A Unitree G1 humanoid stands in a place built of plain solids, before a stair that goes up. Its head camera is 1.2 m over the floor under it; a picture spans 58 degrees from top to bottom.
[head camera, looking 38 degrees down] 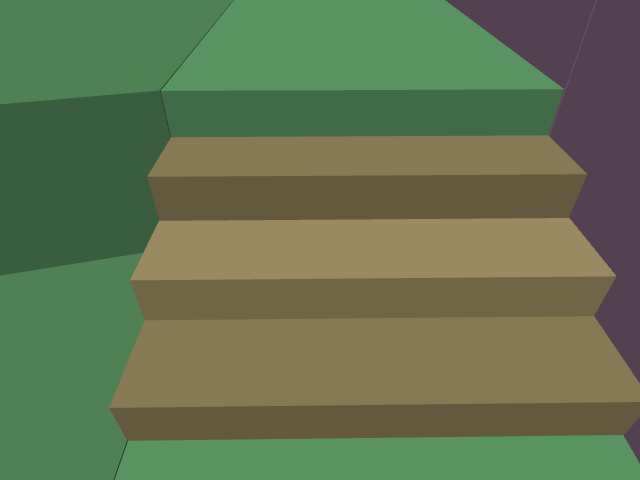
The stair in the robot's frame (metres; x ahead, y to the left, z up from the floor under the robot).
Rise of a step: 0.17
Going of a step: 0.30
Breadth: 1.41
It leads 1 degrees to the left of straight ahead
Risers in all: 4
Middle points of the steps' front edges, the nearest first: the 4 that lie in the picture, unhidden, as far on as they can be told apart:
0.62 -0.16 0.17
0.92 -0.16 0.34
1.21 -0.15 0.51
1.51 -0.15 0.68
